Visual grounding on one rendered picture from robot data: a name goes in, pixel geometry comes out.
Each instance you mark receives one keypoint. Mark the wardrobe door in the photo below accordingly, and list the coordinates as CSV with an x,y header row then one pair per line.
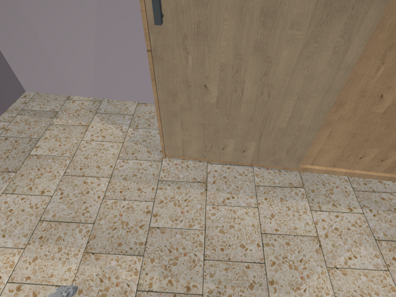
x,y
252,81
359,132

